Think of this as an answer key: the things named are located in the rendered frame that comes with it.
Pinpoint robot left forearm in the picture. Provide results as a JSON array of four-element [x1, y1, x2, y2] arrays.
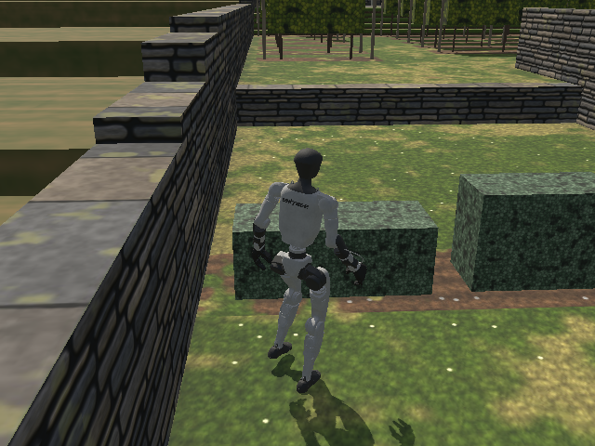
[[253, 219, 266, 251]]

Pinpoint robot right upper arm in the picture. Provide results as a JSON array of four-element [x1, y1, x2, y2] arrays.
[[318, 193, 339, 248]]

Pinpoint robot left hand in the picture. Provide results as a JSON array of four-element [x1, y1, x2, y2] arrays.
[[252, 246, 272, 270]]

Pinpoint robot right hand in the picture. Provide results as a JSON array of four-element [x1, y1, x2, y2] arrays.
[[346, 263, 367, 285]]

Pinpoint humanoid robot torso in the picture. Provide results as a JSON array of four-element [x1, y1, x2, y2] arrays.
[[279, 180, 324, 281]]

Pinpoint robot left upper arm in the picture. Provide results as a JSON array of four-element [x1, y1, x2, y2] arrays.
[[254, 182, 289, 229]]

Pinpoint robot right forearm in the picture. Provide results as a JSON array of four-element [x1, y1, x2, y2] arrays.
[[334, 235, 361, 272]]

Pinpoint left robot thigh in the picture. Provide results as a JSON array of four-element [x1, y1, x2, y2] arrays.
[[270, 251, 302, 306]]

